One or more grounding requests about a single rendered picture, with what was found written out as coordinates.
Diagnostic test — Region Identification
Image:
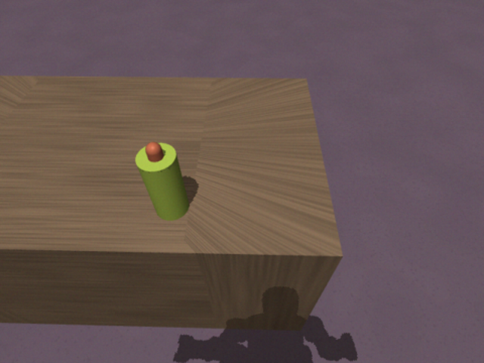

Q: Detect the bottle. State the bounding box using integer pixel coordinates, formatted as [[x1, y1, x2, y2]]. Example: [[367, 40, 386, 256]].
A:
[[135, 142, 189, 221]]

